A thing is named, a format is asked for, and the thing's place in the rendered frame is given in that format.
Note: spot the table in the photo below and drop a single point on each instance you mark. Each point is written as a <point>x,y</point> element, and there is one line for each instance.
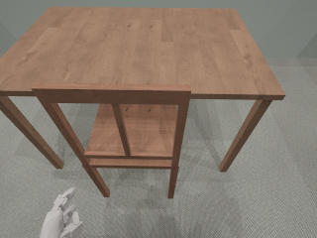
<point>210,49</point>

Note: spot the left robot hand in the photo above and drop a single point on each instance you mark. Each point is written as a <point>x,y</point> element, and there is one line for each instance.
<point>56,223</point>

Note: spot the chair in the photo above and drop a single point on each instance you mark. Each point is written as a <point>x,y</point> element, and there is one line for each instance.
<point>136,125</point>

